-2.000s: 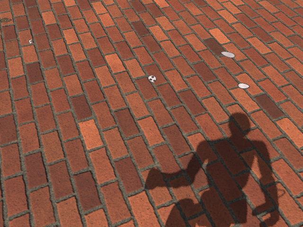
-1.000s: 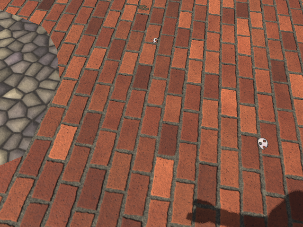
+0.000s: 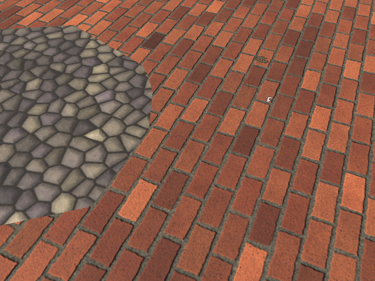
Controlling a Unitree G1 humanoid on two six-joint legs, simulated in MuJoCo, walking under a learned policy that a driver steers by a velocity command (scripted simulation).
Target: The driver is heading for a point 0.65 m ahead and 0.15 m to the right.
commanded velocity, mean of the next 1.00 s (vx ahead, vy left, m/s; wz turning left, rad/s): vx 0.43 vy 0.00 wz -0.12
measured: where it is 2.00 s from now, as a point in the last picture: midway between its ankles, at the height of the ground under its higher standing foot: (210, 241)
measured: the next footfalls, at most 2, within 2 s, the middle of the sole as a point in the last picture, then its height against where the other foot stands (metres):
left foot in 0.60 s outside the picture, level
right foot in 1.12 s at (243, 239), level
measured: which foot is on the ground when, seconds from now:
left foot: down 0.00-0.12, up 0.14-0.58, down 0.60-1.00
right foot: down 0.00-0.62, up 0.64-1.00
